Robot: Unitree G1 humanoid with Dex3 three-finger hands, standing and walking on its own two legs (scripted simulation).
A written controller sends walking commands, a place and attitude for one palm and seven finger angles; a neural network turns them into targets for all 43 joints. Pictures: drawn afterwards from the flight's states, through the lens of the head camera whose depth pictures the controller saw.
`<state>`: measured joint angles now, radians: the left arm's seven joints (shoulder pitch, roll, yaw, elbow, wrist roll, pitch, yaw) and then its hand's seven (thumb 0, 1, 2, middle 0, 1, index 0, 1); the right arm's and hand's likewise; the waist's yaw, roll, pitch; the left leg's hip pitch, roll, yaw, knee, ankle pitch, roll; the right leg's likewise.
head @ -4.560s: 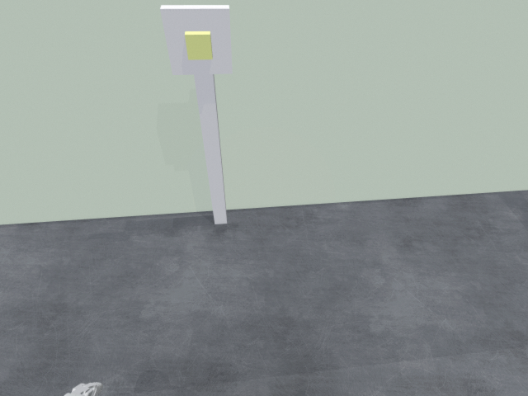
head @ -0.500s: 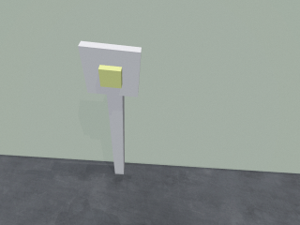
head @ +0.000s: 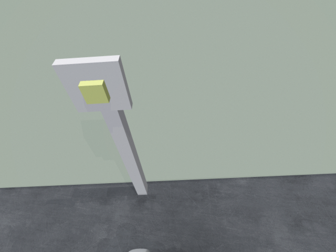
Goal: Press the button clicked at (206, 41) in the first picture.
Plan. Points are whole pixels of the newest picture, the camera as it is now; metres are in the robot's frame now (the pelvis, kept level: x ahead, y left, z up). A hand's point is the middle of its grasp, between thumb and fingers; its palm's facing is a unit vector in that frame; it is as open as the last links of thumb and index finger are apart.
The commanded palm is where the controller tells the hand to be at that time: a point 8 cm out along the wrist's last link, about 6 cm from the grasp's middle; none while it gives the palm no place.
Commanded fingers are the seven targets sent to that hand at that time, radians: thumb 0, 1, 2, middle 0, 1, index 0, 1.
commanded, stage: come to a stop and stand still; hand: left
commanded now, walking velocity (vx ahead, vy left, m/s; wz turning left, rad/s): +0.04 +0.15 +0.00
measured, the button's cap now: (95, 91) +0.52 +0.24 +0.10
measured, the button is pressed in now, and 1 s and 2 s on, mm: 0 0 0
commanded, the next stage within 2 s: look again from close up in 0.96 s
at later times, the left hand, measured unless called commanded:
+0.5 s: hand out of the picture -0.03 +0.22 -0.17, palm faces +0.05 -0.98 -0.18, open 7.4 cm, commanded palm none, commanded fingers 0.00 0.90 0.90 -0.20 -0.30 -0.20 -0.30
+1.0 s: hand out of the picture +0.03 +0.18 -0.17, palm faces +0.07 -0.97 -0.21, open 7.2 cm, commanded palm none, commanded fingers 0.00 0.90 0.90 -0.20 -0.30 -0.20 -0.30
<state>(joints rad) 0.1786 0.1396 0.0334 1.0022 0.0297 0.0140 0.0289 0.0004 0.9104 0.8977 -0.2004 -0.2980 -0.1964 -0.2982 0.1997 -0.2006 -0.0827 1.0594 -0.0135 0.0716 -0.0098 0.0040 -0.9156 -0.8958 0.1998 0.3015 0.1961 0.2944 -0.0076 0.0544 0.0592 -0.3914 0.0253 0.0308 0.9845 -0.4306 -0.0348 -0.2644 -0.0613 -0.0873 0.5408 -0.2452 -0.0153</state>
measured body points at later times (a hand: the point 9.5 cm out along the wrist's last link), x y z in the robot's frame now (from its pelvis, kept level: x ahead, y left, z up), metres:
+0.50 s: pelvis -0.01 +0.04 +0.01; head +0.00 +0.06 +0.46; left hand -0.03 +0.28 -0.16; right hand -0.02 -0.17 -0.15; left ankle -0.06 +0.15 -0.74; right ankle -0.03 -0.08 -0.70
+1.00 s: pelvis +0.01 +0.00 +0.01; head +0.02 +0.00 +0.46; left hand +0.02 +0.23 -0.15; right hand +0.01 -0.21 -0.16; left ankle -0.04 +0.15 -0.74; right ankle -0.01 -0.08 -0.74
